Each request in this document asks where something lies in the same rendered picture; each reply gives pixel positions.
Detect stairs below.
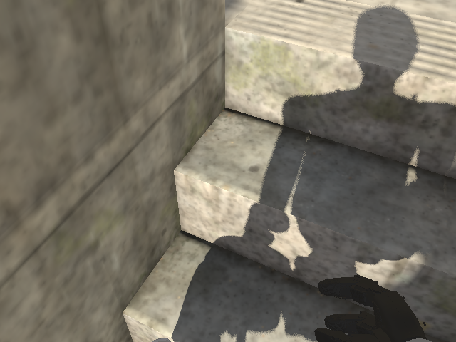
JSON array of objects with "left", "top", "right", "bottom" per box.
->
[{"left": 123, "top": 27, "right": 456, "bottom": 342}]

